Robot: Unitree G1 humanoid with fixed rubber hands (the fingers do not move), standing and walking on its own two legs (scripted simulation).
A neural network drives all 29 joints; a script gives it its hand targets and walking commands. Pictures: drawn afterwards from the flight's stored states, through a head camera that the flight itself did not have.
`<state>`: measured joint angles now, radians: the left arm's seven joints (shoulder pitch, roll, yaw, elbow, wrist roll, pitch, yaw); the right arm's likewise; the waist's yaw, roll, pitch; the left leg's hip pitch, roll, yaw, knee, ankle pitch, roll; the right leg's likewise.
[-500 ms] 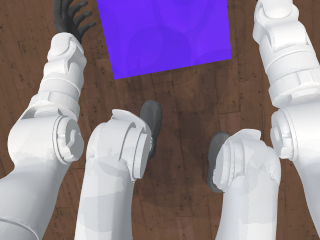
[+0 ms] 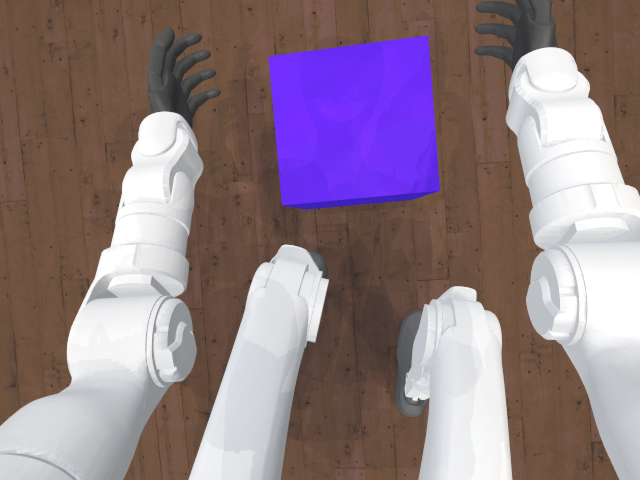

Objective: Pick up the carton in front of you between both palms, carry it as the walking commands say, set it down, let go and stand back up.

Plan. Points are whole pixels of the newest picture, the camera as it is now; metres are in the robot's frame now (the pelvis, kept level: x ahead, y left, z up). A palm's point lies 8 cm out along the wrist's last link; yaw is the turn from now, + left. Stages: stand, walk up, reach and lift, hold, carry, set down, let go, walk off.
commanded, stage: set down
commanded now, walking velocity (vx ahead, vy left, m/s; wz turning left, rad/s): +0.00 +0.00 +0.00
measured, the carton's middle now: (353, 141) +0.49 +0.08 -0.34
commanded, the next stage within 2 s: let go in 0.54 s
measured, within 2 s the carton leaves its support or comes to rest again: neither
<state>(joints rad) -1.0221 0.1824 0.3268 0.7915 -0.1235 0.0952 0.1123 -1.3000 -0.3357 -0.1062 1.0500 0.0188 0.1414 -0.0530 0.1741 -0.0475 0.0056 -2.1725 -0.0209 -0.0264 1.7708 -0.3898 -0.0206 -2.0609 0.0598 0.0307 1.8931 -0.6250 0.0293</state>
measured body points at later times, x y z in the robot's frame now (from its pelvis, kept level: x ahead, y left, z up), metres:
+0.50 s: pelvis +0.03 +0.00 +0.13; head +0.32 +0.01 +0.47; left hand +0.45 +0.29 +0.03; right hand +0.58 -0.09 +0.03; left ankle +0.14 +0.12 -0.43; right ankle +0.07 -0.12 -0.43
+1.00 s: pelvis +0.08 +0.02 +0.25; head +0.28 +0.03 +0.66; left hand +0.36 +0.28 +0.15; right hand +0.44 -0.15 +0.14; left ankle +0.14 +0.12 -0.43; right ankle +0.07 -0.12 -0.43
